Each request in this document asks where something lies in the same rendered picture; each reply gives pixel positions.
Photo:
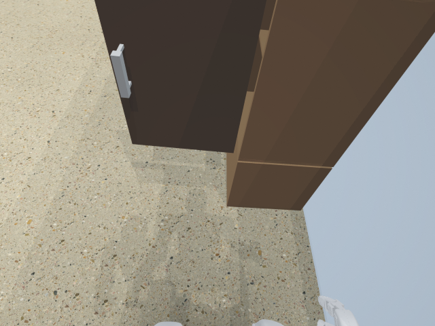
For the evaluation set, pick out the handle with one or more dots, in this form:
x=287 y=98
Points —
x=124 y=84

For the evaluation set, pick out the right robot hand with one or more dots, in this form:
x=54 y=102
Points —
x=336 y=309

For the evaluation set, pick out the cupboard door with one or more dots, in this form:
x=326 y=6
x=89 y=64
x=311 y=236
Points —
x=189 y=62

